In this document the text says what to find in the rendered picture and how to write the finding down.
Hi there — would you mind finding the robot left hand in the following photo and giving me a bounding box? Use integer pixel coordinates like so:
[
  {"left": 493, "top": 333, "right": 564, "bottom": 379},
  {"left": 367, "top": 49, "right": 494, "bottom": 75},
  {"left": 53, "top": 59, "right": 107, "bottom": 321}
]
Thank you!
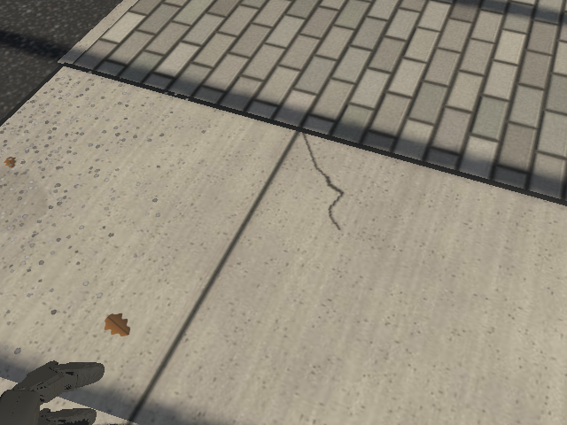
[{"left": 0, "top": 360, "right": 118, "bottom": 425}]

